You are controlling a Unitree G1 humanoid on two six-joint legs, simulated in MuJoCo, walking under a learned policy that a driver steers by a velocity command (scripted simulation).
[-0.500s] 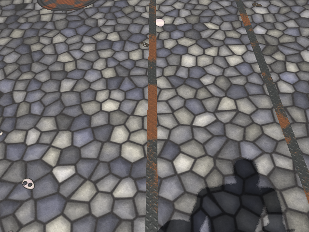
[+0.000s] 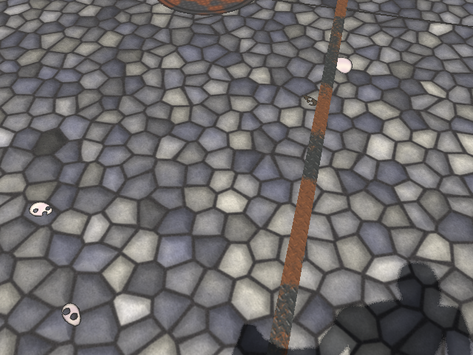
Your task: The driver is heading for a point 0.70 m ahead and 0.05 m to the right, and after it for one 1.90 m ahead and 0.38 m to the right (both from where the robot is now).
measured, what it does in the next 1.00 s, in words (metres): walks ahead: right foot, then left foot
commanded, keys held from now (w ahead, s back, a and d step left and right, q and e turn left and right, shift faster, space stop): w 0.80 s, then w+e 0.04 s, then e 0.16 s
